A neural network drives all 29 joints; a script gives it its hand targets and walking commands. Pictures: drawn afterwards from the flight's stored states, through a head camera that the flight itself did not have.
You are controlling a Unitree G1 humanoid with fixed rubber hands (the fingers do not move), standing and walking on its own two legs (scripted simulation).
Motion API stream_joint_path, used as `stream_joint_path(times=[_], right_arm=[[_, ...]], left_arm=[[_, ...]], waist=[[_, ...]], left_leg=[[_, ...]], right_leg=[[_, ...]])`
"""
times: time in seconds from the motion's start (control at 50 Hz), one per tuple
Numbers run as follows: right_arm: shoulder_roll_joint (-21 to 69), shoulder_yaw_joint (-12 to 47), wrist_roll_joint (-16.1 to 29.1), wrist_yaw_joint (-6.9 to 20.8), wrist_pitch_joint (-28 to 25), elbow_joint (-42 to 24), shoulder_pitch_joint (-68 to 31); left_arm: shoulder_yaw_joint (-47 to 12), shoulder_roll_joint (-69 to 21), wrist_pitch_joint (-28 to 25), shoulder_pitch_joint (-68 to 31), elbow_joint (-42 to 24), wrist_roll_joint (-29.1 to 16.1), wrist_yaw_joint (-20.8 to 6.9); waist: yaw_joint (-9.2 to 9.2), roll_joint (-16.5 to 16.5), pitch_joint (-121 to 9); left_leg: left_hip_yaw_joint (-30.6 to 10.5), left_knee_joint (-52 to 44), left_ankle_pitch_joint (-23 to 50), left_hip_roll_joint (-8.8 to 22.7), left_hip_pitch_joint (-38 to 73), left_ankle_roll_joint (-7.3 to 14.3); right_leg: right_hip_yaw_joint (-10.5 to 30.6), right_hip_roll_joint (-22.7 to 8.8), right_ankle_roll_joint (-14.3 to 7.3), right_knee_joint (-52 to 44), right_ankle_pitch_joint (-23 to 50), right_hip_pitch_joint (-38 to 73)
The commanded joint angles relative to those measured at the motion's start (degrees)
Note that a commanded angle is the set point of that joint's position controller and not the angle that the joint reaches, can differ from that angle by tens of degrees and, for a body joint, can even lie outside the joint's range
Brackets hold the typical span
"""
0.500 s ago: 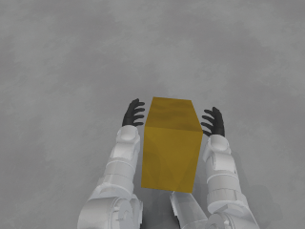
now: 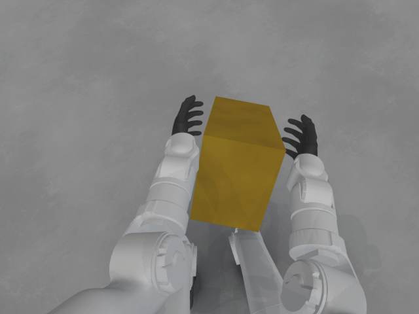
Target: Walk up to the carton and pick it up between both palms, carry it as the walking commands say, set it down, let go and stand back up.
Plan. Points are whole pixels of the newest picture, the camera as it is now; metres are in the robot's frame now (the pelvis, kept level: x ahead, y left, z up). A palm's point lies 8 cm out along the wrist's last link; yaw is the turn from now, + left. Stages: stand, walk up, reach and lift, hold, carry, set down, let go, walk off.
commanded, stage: set down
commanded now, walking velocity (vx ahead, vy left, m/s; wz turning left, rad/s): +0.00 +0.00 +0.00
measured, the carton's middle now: (234, 155) +0.44 -0.10 -0.21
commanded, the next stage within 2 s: none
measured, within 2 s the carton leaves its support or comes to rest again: neither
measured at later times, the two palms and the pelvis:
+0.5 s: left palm (191, 133) +0.48 -0.01 -0.13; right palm (294, 153) +0.40 -0.23 -0.14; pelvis -0.01 +0.00 -0.06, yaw +1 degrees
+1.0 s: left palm (197, 136) +0.51 -0.02 -0.22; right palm (285, 153) +0.43 -0.24 -0.23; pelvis -0.02 -0.01 -0.13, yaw +0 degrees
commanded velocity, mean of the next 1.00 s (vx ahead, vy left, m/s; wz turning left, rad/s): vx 0.00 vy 0.00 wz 0.00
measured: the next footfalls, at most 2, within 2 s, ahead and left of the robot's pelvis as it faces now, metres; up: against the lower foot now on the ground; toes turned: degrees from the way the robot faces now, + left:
none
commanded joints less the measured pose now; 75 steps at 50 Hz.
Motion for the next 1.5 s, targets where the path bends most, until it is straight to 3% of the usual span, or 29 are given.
stream_joint_path(times=[0.0, 0.24, 0.74, 1.34, 1.48], right_arm=[[46.1, 30.9, 6.8, 15.5, -2.0, 2.0, -40.4], [43.1, 28.9, 6.3, 16.0, -0.9, 0.9, -45.0], [38.6, 26.5, 6.3, 16.0, 0.2, 1.0, -57.2], [33.0, 25.7, 7.4, 16.4, -0.1, 1.1, -68.9], [29.6, 20.0, 4.4, 17.2, 0.9, 8.2, -65.2]], left_arm=[[-22.7, -55.1, -1.2, -28.8, 5.6, -5.7, -14.1], [-21.3, -53.1, -0.2, -34.2, 7.3, -7.1, -12.7], [-18.0, -47.6, 0.7, -46.7, 10.2, -8.5, -11.4], [-21.6, -42.7, 0.8, -58.6, 7.8, -12.7, -11.0], [-17.6, -40.0, 1.8, -56.9, 12.5, -11.0, -12.2]], waist=[[-3.57, 0.3, -49.5], [-5.18, 1.7, -53.7], [-5.87, 1.6, -57.9], [-6.87, 2.6, -60.5], [-7.55, 3.7, -50.4]], left_leg=[[5.3, -8.2, 6.3, -4.0, 18.3, 0.1], [6.6, -1.4, 6.4, -4.9, 12.0, -0.5], [9.4, 11.5, 3.7, -6.0, -1.2, -0.5], [10.5, 23.7, 7.2, -6.3, -8.9, -1.0], [10.8, 24.1, 3.2, -6.4, -14.1, -1.0]], right_leg=[[-10.3, 4.9, -2.3, -4.7, 12.6, 26.3], [-11.3, 4.8, -1.9, 1.1, 13.5, 19.4], [-12.8, 4.8, -0.8, 11.7, 12.9, 10.4], [-14.4, 4.8, -0.4, 23.4, 17.4, 4.8], [-14.7, 4.6, -0.9, 24.6, 13.5, -1.1]])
